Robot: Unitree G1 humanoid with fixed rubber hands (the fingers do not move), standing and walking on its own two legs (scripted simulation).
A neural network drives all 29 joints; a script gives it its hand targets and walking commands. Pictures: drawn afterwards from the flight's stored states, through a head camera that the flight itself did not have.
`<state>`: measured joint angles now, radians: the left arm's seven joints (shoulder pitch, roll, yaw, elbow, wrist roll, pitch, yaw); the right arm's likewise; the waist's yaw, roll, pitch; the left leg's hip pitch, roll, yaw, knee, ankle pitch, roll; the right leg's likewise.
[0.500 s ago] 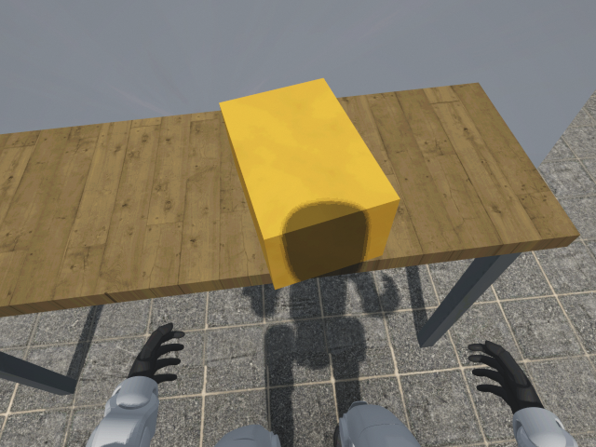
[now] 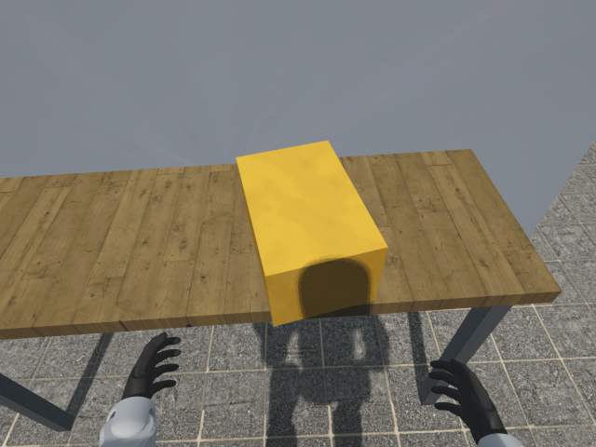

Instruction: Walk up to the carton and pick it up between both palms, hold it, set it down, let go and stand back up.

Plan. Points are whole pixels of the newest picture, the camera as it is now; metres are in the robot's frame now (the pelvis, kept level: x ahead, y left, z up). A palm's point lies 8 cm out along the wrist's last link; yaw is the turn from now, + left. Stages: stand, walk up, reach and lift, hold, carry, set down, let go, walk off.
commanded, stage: reach and lift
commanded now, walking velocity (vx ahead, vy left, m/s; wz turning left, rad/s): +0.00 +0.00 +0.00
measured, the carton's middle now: (302, 226) +0.45 +0.00 +0.01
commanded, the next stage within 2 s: none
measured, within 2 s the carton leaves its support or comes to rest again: neither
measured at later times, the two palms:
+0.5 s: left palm (144, 376) +0.21 +0.21 +0.01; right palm (464, 359) +0.21 -0.20 +0.00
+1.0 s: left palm (168, 336) +0.24 +0.17 +0.05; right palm (459, 313) +0.26 -0.20 +0.04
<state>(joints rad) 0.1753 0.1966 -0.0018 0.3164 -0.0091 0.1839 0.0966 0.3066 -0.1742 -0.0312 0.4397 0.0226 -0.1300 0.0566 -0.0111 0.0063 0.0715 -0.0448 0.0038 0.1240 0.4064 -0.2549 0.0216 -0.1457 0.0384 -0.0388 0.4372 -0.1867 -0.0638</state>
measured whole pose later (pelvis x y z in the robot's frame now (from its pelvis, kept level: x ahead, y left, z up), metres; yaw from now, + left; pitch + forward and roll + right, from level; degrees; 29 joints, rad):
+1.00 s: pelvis +0.01 -0.01 +0.01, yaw +1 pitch -4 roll +1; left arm 0.13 0.03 -0.05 -0.05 0.02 0.23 0.23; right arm 0.14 -0.21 0.01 0.20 0.29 -0.04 0.06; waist 0.06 -0.06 0.05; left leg -0.03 0.01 0.09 0.31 -0.21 0.00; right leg -0.12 0.06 -0.04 0.33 -0.14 -0.08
